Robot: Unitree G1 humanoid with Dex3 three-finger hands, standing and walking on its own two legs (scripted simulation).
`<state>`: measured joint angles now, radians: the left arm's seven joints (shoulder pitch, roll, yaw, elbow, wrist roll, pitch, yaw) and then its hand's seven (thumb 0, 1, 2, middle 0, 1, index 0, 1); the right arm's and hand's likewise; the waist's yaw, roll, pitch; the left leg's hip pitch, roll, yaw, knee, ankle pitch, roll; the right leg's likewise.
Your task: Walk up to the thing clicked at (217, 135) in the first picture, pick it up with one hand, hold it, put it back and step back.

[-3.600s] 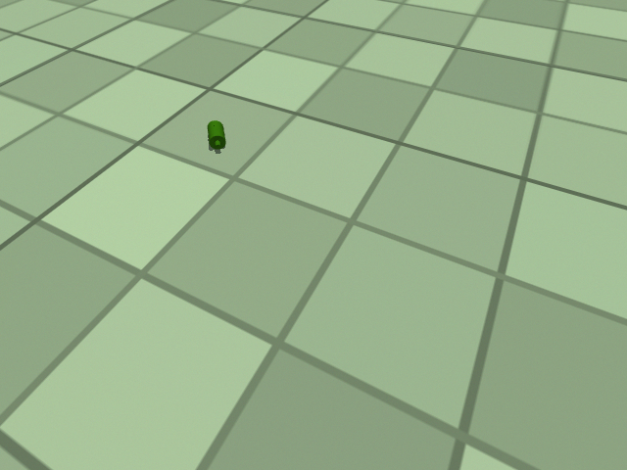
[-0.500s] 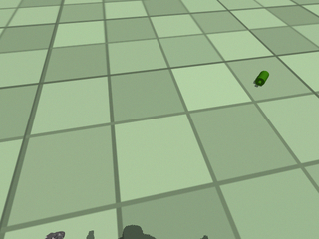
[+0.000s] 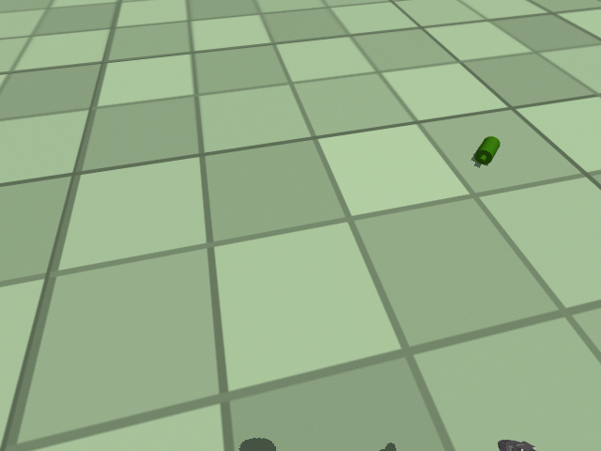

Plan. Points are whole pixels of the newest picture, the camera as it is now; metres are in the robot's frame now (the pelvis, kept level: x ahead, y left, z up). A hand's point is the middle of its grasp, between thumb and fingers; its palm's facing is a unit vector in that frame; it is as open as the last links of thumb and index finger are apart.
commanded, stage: stand
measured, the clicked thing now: (486, 152) +1.58 -0.93 -0.74
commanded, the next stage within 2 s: none
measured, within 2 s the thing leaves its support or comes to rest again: neither
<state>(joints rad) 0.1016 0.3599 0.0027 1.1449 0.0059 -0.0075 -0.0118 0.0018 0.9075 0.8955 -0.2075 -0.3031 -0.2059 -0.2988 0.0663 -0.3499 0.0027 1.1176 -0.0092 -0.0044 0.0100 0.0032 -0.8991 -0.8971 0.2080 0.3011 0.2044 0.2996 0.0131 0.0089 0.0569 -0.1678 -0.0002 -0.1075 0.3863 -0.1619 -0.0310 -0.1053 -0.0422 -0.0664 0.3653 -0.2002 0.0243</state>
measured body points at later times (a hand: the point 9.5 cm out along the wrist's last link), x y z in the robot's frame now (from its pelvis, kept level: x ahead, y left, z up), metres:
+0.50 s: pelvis +0.01 +0.00 +0.00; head +0.02 +0.00 +0.45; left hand +0.09 +0.30 -0.13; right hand +0.07 -0.30 -0.13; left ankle +0.04 +0.14 -0.74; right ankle +0.00 -0.13 -0.74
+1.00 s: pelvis +0.02 +0.00 +0.00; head +0.03 +0.00 +0.45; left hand +0.08 +0.30 -0.13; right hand +0.09 -0.31 -0.13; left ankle +0.04 +0.14 -0.74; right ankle +0.00 -0.13 -0.74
